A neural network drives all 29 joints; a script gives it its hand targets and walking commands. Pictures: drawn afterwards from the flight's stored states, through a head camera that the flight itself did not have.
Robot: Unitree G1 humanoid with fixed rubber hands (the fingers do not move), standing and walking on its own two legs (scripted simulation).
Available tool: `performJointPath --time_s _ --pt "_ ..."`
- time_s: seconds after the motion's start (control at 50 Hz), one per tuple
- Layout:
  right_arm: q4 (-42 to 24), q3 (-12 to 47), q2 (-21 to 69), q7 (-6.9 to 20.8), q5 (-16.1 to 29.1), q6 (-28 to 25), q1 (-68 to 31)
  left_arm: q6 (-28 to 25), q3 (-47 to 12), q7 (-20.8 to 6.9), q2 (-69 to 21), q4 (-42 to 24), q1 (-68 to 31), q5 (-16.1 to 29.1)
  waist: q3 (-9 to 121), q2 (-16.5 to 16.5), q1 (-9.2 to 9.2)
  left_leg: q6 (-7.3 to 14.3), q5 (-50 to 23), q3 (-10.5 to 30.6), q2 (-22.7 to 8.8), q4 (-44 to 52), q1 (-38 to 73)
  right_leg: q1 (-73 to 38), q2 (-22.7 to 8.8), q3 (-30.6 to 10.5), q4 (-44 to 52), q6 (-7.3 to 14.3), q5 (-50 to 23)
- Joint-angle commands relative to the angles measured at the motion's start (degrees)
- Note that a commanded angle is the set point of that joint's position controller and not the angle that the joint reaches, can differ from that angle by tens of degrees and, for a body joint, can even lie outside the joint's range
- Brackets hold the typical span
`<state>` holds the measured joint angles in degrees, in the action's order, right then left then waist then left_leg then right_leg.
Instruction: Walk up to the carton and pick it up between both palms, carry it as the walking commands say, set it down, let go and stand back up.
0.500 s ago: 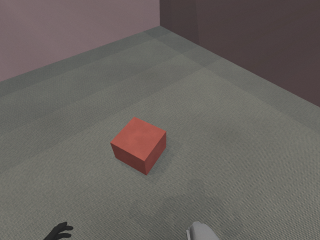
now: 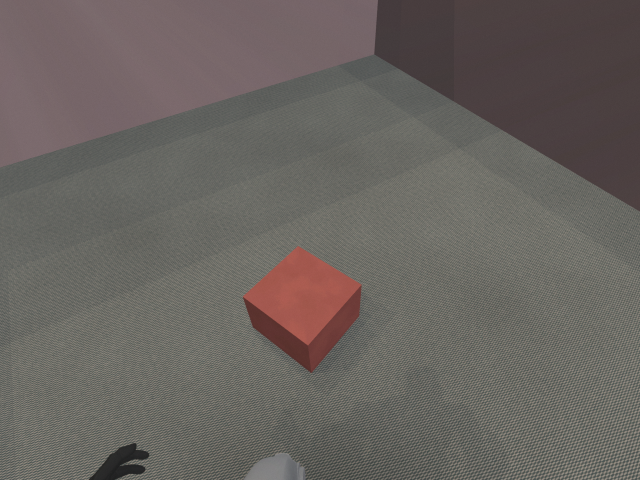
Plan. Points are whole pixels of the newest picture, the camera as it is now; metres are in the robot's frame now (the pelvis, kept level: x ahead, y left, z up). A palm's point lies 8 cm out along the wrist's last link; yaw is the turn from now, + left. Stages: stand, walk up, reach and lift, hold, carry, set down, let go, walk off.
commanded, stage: walk up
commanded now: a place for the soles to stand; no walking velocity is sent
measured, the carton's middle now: (304, 306) +0.75 +0.14 -0.64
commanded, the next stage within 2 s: none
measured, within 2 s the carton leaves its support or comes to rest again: neither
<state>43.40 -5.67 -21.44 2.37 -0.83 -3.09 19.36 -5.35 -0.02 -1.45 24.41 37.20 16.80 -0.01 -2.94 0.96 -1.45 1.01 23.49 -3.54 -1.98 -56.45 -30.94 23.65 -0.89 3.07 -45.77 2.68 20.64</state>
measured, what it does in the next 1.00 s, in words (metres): walks ahead: left foot, then right foot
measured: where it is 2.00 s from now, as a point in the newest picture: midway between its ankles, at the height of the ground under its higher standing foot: outside the picture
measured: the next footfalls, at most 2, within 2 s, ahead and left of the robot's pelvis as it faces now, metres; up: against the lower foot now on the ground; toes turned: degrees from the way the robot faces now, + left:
left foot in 0.06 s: +0.12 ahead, +0.12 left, +0.00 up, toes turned +4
right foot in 0.46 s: +0.23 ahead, -0.13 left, +0.00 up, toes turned -2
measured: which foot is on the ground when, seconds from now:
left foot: up 0.00-0.04, down 0.06-0.48, up 0.50-0.80, down 0.82-1.00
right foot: down 0.00-0.06, up 0.08-0.44, down 0.46-0.84, up 0.86-1.00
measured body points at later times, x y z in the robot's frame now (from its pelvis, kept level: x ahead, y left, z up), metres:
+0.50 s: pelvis +0.11 -0.01 -0.01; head +0.13 -0.03 +0.44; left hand +0.26 +0.29 -0.08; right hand +0.16 -0.33 -0.12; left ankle +0.08 +0.11 -0.69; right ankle +0.19 -0.13 -0.71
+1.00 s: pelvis +0.19 +0.02 -0.01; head +0.22 +0.03 +0.44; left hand +0.29 +0.34 -0.11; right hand +0.27 -0.29 -0.11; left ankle +0.25 +0.11 -0.71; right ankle +0.21 -0.12 -0.68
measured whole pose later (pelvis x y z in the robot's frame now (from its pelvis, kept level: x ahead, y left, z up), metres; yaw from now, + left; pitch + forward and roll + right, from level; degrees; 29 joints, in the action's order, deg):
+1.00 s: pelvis +0.19 +0.02 -0.01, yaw +1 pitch -1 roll -2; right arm 43.4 -5.8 -21.6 2.2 -1.5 -3.1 17.3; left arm -3.5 0.0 1.0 24.8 38.6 19.1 0.0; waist -4.6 0.9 1.7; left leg 2.6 21.5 -2.8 -1.5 -51.0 -29.1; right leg 29.1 -2.0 1.2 -58.2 0.9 25.4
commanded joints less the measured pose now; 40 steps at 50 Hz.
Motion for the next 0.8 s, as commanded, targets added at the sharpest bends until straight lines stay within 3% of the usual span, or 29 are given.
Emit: performJointPath --time_s 0.0,0.02,0.04,0.06,0.08,0.1,0.12,0.16,0.2,0.22,0.26,0.28,0.34,0.38,0.4,0.42,0.44,0.46,0.48,0.5,0.52,0.54,0.56,0.6,0.62,0.64,0.7,0.74,0.78 --pt "-1.4 -4.6 -14.2 1.1 -0.5 -1.8 5.0 -0.3 7.6 1.1 18.7 -0.4 -1.0 -2.7 1.5 -8.9 4.2 2.8 0.1 2.1 -1.4 14.9 12.6 6.9 -14.5 -18.8 21.4 9.7 23.7" --pt "1.5 -5.2 -15.2 0.6 -0.6 -2.1 13.1 0.3 6.6 1.1 15.6 -0.1 -3.3 -2.8 6.2 -2.3 8.73 4.3 4.4 3.2 1.0 20.3 26.3 14.0 -10.5 -12.8 8.9 7.2 24.8" --pt "3.1 -6.8 -21.6 -0.4 -1.7 -2.4 20.1 0.7 5.2 1.6 8.9 -1.8 -2.4 -2.6 3.1 21.6 11.21 7.8 32.9 28.5 -10.1 36.6 33.5 31.1 -1.9 -2.3 -16.5 2.2 21.8" --pt "-1.2 -6.6 -24.7 -0.9 -1.3 -2.9 14.1 0.8 4.8 1.7 10.9 -2.8 -6.3 -2.2 -2.9 13.2 9.93 11.1 43.4 52.0 -21.0 48.3 26.9 37.3 2.7 -7.3 -25.7 -0.6 11.5" --pt "-2.2 -6.2 -24.0 -1.6 0.0 -3.0 7.9 0.9 6.2 1.9 15.6 -0.6 -7.1 -2.6 -4.4 0.1 7.98 10.8 39.8 50.8 -22.8 48.1 21.6 33.8 -0.8 -11.6 -26.3 -1.4 5.8" --pt "-2.0 -5.9 -24.0 -1.7 0.0 -3.0 5.4 0.6 6.2 1.3 15.2 0.8 -2.4 -2.3 -2.8 -0.1 5.24 8.4 31.9 42.9 -19.9 45.7 20.4 29.7 -2.3 -9.3 -24.8 -1.2 1.2" --pt "-2.0 -5.7 -21.6 -1.6 -0.3 -3.1 3.5 0.8 7.0 1.1 15.7 2.3 -0.4 -2.6 -1.6 1.7 4.84 6.6 27.5 37.6 -16.7 43.5 20.8 27.0 -3.7 -8.1 -23.8 -1.4 0.0" --pt "-1.8 -4.3 -18.7 -1.3 -0.3 -3.5 3.3 0.8 7.7 0.5 15.2 3.4 1.6 -2.8 -0.2 3.8 4.72 7.4 17.6 28.5 -13.5 40.7 20.2 22.2 -3.3 -6.5 -21.0 -2.2 -1.8" --pt "-1.4 -4.1 -18.1 -1.4 -0.8 -3.8 6.0 1.0 7.2 0.5 13.3 2.3 -0.8 -2.1 -2.5 4.8 5.94 6.7 7.5 26.8 -12.7 40.6 21.2 23.5 -2.2 -5.9 -17.0 -2.2 -2.6" --pt "-1.9 -4.1 -18.4 -1.4 -0.4 -3.6 5.9 0.7 6.7 0.6 12.7 1.3 -1.8 -2.2 -2.3 4.5 6.32 9.1 4.6 26.3 -13.3 38.7 22.6 23.6 -3.2 -4.4 -14.3 -2.8 -2.1" --pt "-1.1 -4.5 -19.8 -1.5 -0.6 -3.4 6.8 0.4 6.4 0.4 12.0 0.2 -5.6 -1.9 -2.1 1.1 7.06 9.2 -0.2 26.1 -14.0 38.5 24.3 23.8 -3.3 -4.7 -10.7 -2.0 -3.7" --pt "-1.3 -4.9 -20.6 -1.6 -0.8 -3.1 7.6 0.2 6.0 0.6 12.0 -0.9 -5.6 -2.0 -0.8 6.7 7.77 10.9 -4.9 23.4 -14.2 36.7 27.1 24.9 -4.0 -3.0 -8.2 -2.2 -2.1" --pt "-2.5 -4.3 -20.0 -1.1 -0.4 -2.2 5.4 -0.7 6.3 0.7 12.0 0.1 -5.5 -2.0 -0.2 5.7 6.39 13.9 -8.8 21.0 -13.8 33.1 21.6 15.5 -2.1 -0.4 -4.3 -2.4 -0.3" --pt "-2.2 -4.2 -19.7 -0.9 -0.3 -1.9 3.0 -1.0 6.2 0.8 10.7 -1.0 -5.2 -1.8 -0.9 7.2 5.9 13.3 -11.9 16.7 -14.4 31.6 16.3 10.1 -2.3 1.7 1.7 -1.3 -2.2" --pt "-2.9 -3.9 -19.0 -0.7 -0.2 -1.6 -0.7 -1.5 6.8 1.0 11.8 1.1 -1.3 -1.6 1.9 3.8 2.92 12.1 -12.9 13.1 -12.9 27.5 11.4 -1.3 -0.4 2.3 6.2 -1.5 -6.6" --pt "-3.8 -2.7 -15.9 -0.7 -0.1 -1.5 -1.4 -2.0 7.4 1.5 11.9 2.5 4.5 -2.4 4.2 1.5 -0.98 10.5 -15.5 11.0 -11.8 18.0 4.0 -13.6 1.3 0.2 8.8 0.0 -4.4" --pt "-3.9 -1.7 -13.0 -0.6 -0.1 -1.4 -0.8 -2.4 8.6 2.2 15.3 3.8 10.9 -2.4 7.1 -5.4 -3.49 8.0 -14.1 4.9 -7.0 3.3 -1.9 -21.5 0.0 -3.4 11.9 0.9 -1.1" --pt "-5.7 -0.3 -7.8 -0.3 0.9 -1.6 -0.4 -2.8 9.8 2.9 20.7 3.3 13.7 -2.8 5.6 -24.1 -5.88 3.2 0.9 -0.4 1.2 -15.7 -13.1 -25.3 -17.1 -32.5 24.6 5.0 12.3" --pt "-5.6 -1.5 -13.3 -0.8 1.1 -1.1 -2.7 -2.8 9.3 2.8 23.0 2.6 13.7 -1.2 6.4 -15.2 -4.33 1.3 5.4 6.5 4.1 -20.2 -18.8 -26.5 -22.5 -50.7 31.5 11.0 13.6" --pt "-5.2 -2.1 -16.9 -1.0 0.3 -0.5 -5.1 -2.4 8.8 2.8 21.2 1.8 9.7 -0.5 2.5 -7.0 -2.08 1.7 4.1 8.1 0.1 -22.4 -20.4 -23.4 -20.9 -46.8 27.8 13.1 10.4" --pt "-4.1 -1.9 -16.0 -1.0 0.4 -0.5 -2.8 -2.3 8.1 3.2 20.0 1.8 9.3 -0.7 1.2 -6.9 -2.4 1.8 4.2 7.2 -2.1 -20.7 -19.6 -20.1 -20.5 -39.3 24.0 14.8 5.3" --pt "-4.6 -2.6 -15.5 -0.9 0.2 -0.8 -2.0 -2.3 7.6 3.4 18.5 0.6 5.8 -1.0 -0.7 -4.3 -0.25 1.7 3.0 8.4 -4.2 -15.2 -15.1 -12.6 -16.9 -32.0 22.7 13.5 3.9" --pt "-4.3 -3.0 -14.9 -0.6 0.0 -0.4 -0.5 -2.0 7.5 3.4 17.8 0.8 4.3 -1.0 -1.1 -8.7 0.01 1.3 2.5 7.4 -4.2 -11.4 -13.1 -10.0 -15.3 -28.4 22.6 11.7 5.2" --pt "-5.1 -2.9 -14.7 0.2 -0.3 0.1 -2.9 -2.3 7.8 3.5 19.1 1.2 8.0 -1.9 -0.2 -9.5 -0.86 1.1 3.9 6.1 -3.8 -8.2 -12.2 -8.3 -16.0 -30.1 22.8 13.1 3.4" --pt "-4.9 -3.1 -15.0 0.4 -0.5 0.4 -2.7 -2.1 8.3 3.6 19.3 1.6 7.0 -1.7 0.9 -7.5 -0.43 0.9 2.7 5.4 -3.8 -8.2 -10.9 -6.9 -16.5 -30.0 24.4 13.2 10.0" --pt "-5.6 -3.5 -15.2 0.5 -1.2 0.8 -2.8 -2.2 8.1 3.6 19.8 1.5 5.8 -1.9 -0.5 -9.6 0.35 1.1 2.5 6.5 -4.5 -8.4 -11.6 -6.3 -17.2 -31.3 24.9 13.6 15.1" --pt "-5.9 -4.0 -15.7 0.9 -1.1 0.3 -4.9 -1.9 8.4 3.8 20.6 2.2 4.5 -2.3 -1.8 -7.3 0.37 0.7 5.7 6.3 -5.1 -0.6 -7.9 -3.0 -18.0 -29.7 22.8 14.5 12.7" --pt "-5.3 -3.7 -13.9 0.4 -0.8 -0.2 -4.4 -1.5 7.2 3.7 19.4 2.8 4.9 -1.7 -0.6 -7.8 0.84 1.4 -0.9 3.5 -3.7 7.0 -0.7 -0.7 -16.2 -24.6 18.4 12.8 1.7" --pt "-2.3 -3.7 -11.6 -0.8 -0.9 -1.3 2.8 -0.7 5.8 3.5 16.1 1.3 1.4 -1.5 3.8 -5.8 5.11 2.6 -5.7 1.4 0.9 18.8 15.7 6.8 -11.2 -13.1 5.3 7.9 -10.1"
